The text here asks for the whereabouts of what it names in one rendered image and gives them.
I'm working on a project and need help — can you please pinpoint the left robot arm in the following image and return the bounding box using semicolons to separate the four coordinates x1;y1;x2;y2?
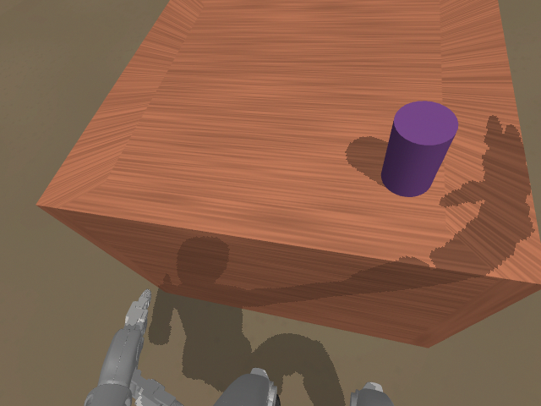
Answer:
84;384;132;406

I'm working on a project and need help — can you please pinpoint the can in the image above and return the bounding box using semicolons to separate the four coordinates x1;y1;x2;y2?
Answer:
381;101;458;197

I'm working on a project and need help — can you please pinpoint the left robot hand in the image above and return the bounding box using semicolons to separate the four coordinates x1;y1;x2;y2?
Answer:
97;289;184;406

